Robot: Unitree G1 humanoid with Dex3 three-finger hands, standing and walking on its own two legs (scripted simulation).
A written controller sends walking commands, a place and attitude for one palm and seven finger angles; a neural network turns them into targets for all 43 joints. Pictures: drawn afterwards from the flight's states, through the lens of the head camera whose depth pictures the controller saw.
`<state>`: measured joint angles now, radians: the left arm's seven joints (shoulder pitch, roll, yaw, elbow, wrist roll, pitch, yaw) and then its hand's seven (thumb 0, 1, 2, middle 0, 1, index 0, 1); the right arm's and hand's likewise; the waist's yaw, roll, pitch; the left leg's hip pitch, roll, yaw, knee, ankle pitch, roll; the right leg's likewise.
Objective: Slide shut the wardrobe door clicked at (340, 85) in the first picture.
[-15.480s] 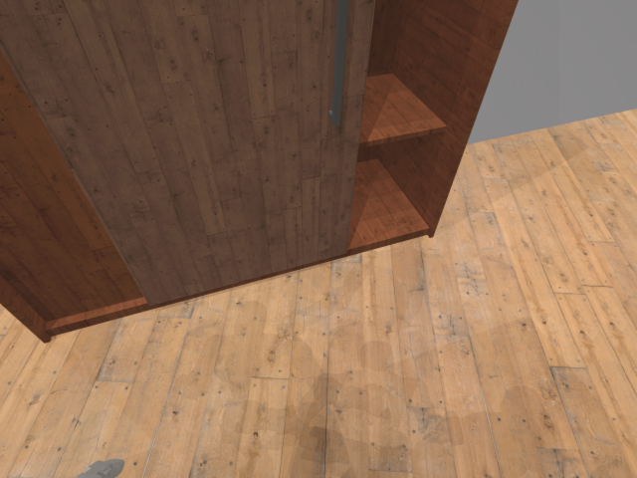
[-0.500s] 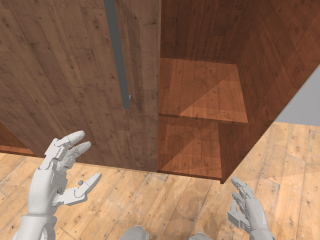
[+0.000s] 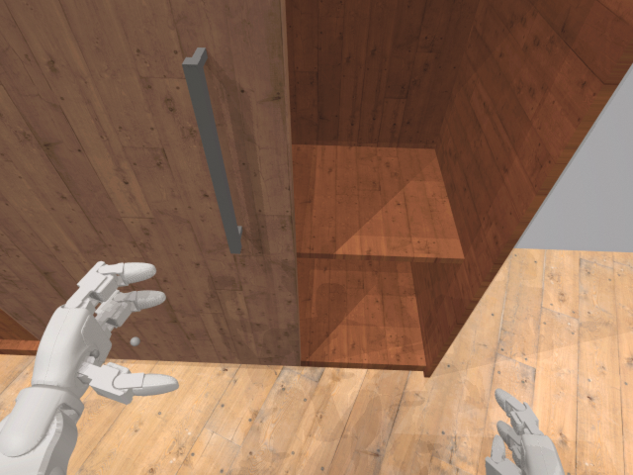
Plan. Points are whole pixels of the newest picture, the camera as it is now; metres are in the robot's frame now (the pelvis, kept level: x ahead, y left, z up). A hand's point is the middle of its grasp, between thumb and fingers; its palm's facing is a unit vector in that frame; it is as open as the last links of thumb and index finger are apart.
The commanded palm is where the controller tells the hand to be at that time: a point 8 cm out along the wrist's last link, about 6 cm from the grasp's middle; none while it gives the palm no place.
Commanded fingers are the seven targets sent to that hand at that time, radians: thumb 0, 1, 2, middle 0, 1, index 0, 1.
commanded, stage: raise the hand with hooked fingers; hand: left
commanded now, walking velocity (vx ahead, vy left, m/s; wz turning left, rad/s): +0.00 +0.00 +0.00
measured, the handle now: (221, 169) +0.50 +0.18 +0.11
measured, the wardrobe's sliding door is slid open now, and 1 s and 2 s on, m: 0.39 0.39 0.39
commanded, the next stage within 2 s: move the hooked fingers beside the handle in 0.94 s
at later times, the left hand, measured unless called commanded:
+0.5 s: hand (64, 260) +0.29 +0.28 +0.16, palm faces +0.13 -0.99 -0.06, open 13.9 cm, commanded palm +0.25 +0.31 +0.15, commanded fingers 0.00 -0.50 0.30 -0.30 -1.20 -0.30 -1.20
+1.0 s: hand (89, 274) +0.28 +0.26 +0.15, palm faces +0.09 -0.99 -0.06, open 14.0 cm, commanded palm +0.25 +0.31 +0.15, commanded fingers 0.00 -0.50 0.30 -0.30 -1.20 -0.30 -1.20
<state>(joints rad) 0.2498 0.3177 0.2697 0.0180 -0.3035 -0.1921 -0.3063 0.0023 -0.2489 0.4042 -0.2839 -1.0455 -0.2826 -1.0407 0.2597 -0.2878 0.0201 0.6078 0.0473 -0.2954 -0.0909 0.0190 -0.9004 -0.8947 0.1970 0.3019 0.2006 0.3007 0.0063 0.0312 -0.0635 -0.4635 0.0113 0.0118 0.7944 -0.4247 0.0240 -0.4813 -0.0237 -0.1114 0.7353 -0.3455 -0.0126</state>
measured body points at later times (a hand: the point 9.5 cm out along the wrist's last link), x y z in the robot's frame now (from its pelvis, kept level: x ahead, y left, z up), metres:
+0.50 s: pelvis +0.01 -0.01 +0.02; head +0.01 -0.02 +0.47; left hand +0.27 +0.33 +0.17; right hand +0.18 -0.24 -0.05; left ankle -0.01 +0.10 -0.71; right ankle +0.02 -0.11 -0.71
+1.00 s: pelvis +0.00 -0.01 +0.02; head +0.00 -0.03 +0.47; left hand +0.27 +0.31 +0.15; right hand +0.18 -0.25 -0.05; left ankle -0.01 +0.10 -0.71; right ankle +0.02 -0.11 -0.71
